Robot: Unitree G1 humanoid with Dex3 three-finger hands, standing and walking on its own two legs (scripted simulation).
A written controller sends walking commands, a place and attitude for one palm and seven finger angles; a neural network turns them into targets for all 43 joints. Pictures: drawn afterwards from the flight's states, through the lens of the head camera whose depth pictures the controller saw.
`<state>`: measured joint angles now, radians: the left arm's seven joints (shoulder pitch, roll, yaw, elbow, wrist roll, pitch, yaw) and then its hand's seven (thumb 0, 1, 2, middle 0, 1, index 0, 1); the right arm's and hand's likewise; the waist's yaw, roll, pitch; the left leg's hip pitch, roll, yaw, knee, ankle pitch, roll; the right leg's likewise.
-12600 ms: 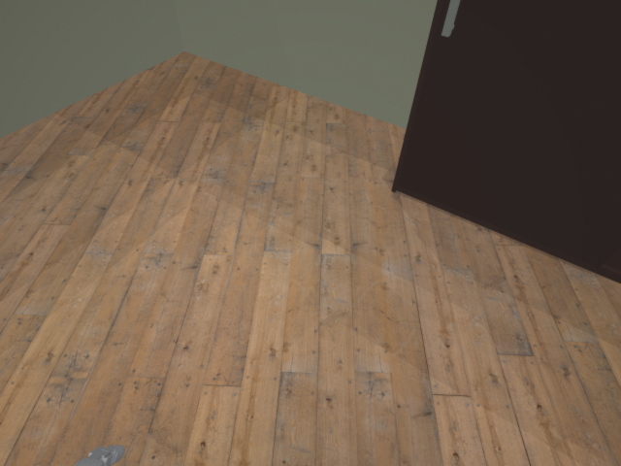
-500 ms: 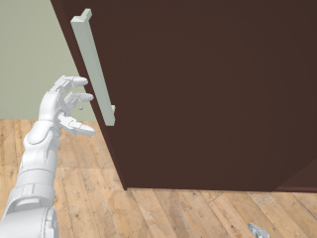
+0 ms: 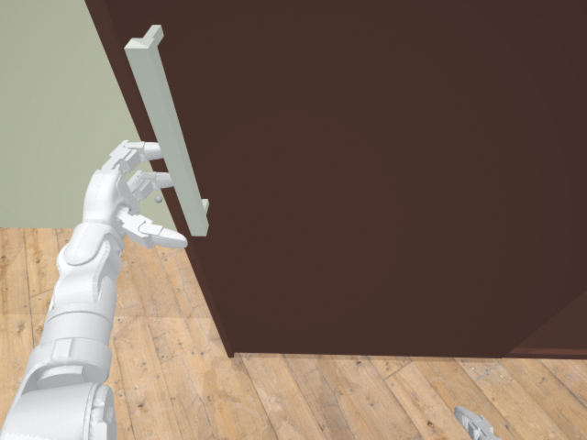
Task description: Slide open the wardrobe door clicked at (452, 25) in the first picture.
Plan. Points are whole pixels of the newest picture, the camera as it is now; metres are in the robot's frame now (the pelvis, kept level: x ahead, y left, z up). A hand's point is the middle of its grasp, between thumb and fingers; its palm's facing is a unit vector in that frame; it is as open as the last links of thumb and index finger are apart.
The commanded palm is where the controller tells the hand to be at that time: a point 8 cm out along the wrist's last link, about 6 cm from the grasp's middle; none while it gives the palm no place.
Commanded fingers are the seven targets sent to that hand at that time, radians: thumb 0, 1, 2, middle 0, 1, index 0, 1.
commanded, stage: feel for the door with the fingertips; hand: left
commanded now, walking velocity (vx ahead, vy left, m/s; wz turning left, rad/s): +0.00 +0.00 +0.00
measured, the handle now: (181, 148) +0.46 +0.17 +0.17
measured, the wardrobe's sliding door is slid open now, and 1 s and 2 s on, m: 0.00 0.00 0.00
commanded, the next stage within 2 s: slide the fingers in behind the handle in 0.38 s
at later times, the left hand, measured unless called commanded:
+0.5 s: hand (156, 188) +0.42 +0.21 +0.13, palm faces +0.00 -1.00 +0.00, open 13.8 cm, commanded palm +0.40 +0.25 +0.13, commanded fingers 0.00 -0.50 0.30 -0.30 -1.20 -0.30 -1.20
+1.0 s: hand (170, 200) +0.40 +0.19 +0.12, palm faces +0.00 -1.00 -0.01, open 14.0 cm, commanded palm +0.38 +0.24 +0.13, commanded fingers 0.00 -0.50 0.30 -0.30 -1.20 -0.30 -1.20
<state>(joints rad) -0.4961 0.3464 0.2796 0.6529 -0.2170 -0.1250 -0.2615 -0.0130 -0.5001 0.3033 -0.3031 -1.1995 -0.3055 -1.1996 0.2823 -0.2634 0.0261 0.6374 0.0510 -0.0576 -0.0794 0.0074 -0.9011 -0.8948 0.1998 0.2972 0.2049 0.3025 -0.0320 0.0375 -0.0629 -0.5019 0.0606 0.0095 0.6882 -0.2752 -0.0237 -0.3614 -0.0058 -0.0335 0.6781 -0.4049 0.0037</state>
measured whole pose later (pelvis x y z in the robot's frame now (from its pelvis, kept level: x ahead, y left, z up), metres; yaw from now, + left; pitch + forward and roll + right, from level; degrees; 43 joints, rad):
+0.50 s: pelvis +0.00 +0.01 +0.00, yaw +0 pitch +7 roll -1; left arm -0.62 0.38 0.28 0.80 -0.20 -0.17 -0.27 -0.01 -0.50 0.30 -0.33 -1.24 -0.33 -1.21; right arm 0.33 -0.27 0.02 0.67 0.05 -0.05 -0.07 0.01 -0.90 -0.89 0.20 0.30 0.20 0.30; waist -0.04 0.03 -0.06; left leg -0.57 0.05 0.01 0.72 -0.28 -0.01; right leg -0.41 -0.01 -0.03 0.69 -0.40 0.02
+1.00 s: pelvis +0.00 +0.01 +0.00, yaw +0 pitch +6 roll -1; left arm -0.51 0.30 0.24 0.65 -0.19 -0.13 -0.21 -0.01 -0.50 0.30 -0.30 -1.20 -0.31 -1.20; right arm 0.29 -0.26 0.02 0.63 0.05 -0.05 -0.06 0.01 -0.90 -0.89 0.20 0.30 0.20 0.30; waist -0.04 0.04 -0.07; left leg -0.53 0.06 0.01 0.71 -0.29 -0.01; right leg -0.38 -0.01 -0.03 0.69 -0.41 0.01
